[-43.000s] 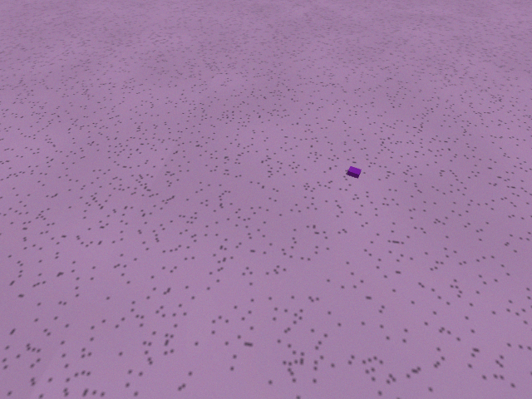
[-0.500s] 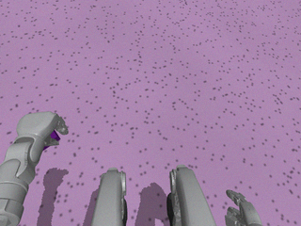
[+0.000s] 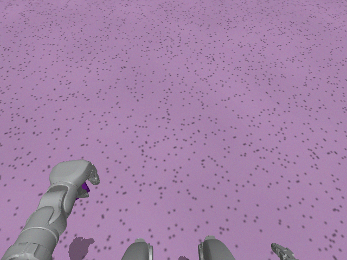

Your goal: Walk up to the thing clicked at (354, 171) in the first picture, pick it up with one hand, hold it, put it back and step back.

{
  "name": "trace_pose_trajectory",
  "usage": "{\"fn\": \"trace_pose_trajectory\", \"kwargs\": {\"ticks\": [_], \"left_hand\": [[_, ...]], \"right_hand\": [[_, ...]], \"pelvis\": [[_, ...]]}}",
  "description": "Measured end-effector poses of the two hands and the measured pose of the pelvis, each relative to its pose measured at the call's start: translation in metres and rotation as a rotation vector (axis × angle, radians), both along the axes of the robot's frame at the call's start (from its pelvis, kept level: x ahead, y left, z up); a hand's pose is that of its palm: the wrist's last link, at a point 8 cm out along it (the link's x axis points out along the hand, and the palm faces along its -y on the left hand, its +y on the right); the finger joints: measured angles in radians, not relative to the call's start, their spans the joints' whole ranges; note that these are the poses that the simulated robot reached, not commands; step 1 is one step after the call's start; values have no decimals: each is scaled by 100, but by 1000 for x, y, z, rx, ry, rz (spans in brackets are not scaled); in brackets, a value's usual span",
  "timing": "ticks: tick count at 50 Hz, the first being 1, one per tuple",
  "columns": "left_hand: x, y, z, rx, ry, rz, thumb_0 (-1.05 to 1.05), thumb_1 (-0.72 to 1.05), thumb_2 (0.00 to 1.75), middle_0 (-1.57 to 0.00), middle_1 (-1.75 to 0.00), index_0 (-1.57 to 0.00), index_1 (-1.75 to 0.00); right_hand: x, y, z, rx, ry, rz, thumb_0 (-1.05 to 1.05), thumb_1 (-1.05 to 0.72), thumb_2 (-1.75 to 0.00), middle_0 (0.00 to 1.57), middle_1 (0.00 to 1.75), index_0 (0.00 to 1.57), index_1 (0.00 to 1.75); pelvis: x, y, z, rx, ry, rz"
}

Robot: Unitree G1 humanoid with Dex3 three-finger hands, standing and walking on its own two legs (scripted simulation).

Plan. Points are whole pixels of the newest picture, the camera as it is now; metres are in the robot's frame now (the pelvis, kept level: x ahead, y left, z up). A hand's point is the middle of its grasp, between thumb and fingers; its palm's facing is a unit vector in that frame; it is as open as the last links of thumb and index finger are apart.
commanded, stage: lift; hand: left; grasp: from above
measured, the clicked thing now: (74, 189) +0.33 +0.27 -0.11
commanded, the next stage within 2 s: hold in 0.24 s
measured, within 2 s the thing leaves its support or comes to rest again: neither
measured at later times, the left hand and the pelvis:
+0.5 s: hand (74, 172) +0.34 +0.24 +0.00, palm faces -0.44 -0.06 -0.90, open 5.3 cm; pelvis +0.03 +0.00 +0.05, yaw -1 degrees
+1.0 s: hand (75, 163) +0.34 +0.22 +0.03, palm faces -0.44 -0.05 -0.89, open 5.1 cm; pelvis +0.04 +0.00 +0.07, yaw -1 degrees
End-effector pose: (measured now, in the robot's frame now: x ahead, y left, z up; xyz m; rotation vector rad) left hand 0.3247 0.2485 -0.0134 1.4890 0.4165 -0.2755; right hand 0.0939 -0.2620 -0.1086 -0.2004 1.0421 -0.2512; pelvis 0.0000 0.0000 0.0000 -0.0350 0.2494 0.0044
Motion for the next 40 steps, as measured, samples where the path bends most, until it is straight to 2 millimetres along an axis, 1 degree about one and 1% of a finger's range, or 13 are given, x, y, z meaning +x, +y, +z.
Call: {"fn": "trace_pose_trajectory", "kwargs": {"ticks": [7,15,21,31,40], "left_hand": [[12,-6,29,1,-11,30,-7,58,1,-95,-12,-120,-15],[11,-11,45,-7,34,21,-8,58,1,-96,-9,-120,-12],[12,-12,57,-7,18,5,-8,57,1,-96,-9,-119,-11],[22,-13,79,5,15,10,-9,58,0,-96,-8,-119,-9],[23,-21,88,-6,37,-28,-10,58,0,-97,-7,-120,-8]], "right_hand": [[1,0,22,13,-4,-18,1,-90,-90,20,30,20,30],[11,3,41,21,-26,-20,1,-90,-90,20,30,20,30],[23,6,49,28,-43,-5,1,-90,-90,20,30,20,30],[44,9,60,49,-73,5,1,-90,-90,20,30,20,30],[54,5,68,46,-92,7,1,-89,-90,20,30,20,30]], "pelvis": [[9,0,24,9,-47,-6],[17,2,42,16,-85,-12],[22,3,50,20,-107,-15],[32,3,61,25,-138,-16],[37,1,66,29,-156,-20]]}}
